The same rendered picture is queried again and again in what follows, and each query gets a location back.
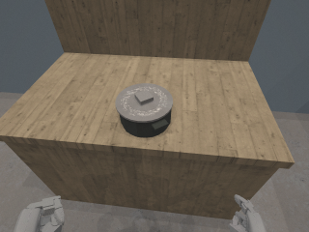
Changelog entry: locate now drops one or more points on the lid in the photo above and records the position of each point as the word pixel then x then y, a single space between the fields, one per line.
pixel 130 108

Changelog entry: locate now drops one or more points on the table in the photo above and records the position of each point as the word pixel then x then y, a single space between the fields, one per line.
pixel 222 139

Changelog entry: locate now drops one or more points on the knob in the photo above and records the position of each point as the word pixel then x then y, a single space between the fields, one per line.
pixel 144 97

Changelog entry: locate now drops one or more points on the robot left hand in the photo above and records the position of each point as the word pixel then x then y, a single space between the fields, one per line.
pixel 30 219

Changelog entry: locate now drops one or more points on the pot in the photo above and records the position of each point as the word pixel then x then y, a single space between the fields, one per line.
pixel 146 130

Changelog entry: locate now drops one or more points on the robot right hand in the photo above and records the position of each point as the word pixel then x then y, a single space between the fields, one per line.
pixel 250 221

